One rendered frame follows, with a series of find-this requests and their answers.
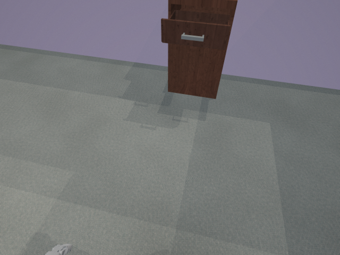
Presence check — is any cabinet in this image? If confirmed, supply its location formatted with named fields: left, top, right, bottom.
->
left=168, top=0, right=237, bottom=99

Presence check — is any drawer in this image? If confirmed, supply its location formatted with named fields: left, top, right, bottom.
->
left=161, top=10, right=231, bottom=50

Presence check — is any robot left hand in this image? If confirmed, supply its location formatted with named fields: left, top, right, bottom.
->
left=45, top=244, right=72, bottom=255

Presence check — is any handle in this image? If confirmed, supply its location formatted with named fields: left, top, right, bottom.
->
left=181, top=33, right=204, bottom=41

